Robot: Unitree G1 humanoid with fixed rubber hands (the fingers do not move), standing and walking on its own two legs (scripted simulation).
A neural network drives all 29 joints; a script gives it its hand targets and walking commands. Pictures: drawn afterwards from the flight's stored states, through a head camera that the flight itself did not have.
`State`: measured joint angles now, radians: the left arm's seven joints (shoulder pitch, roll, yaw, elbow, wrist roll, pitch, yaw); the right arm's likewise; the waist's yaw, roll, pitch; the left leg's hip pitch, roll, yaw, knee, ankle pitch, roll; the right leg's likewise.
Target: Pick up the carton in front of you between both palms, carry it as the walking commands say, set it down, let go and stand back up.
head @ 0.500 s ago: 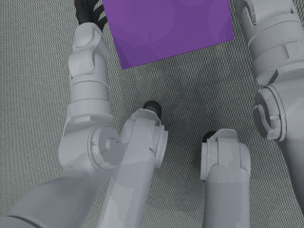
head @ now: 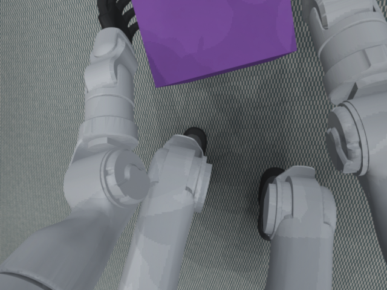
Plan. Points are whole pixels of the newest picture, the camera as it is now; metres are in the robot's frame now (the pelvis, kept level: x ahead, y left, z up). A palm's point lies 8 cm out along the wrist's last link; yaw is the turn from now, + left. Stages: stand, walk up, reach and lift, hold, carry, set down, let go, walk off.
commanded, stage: set down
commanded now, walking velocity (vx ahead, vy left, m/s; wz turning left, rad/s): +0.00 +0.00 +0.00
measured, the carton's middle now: (214, 17) +0.53 +0.11 -0.27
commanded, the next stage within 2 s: let go in 1.90 s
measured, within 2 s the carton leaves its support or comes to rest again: rests again in 0.10 s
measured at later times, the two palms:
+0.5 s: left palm (115, 28) +0.48 +0.26 -0.18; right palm out of the picture +0.59 -0.03 -0.20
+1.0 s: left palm (98, 27) +0.48 +0.28 -0.17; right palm out of the picture +0.61 -0.06 -0.17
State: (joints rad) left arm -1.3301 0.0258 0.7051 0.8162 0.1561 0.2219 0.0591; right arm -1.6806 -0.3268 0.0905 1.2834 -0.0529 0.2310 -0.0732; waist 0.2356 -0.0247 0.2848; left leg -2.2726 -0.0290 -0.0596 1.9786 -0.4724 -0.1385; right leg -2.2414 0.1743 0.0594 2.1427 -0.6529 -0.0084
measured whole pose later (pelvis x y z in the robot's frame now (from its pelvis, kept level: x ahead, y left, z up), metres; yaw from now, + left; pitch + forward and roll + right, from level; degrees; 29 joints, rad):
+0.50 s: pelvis +0.00 +0.00 -0.01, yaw +0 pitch +42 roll +7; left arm -1.35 0.10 0.72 0.92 0.15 0.20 0.02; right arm -1.66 -0.30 -0.03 1.23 -0.16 0.20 0.01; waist 0.22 0.01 0.32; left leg -2.27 -0.02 -0.03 2.04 -0.50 -0.12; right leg -2.24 0.13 0.06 2.21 -0.68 -0.02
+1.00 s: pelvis -0.01 +0.02 -0.01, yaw +0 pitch +39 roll +6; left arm -1.37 0.17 0.47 0.95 -0.17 0.09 0.14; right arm -1.75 -0.54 0.28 1.18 0.12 0.20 0.01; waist 0.24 0.03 0.38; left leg -2.27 0.01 0.02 2.03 -0.44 -0.06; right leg -2.24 0.06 0.06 2.19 -0.64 -0.01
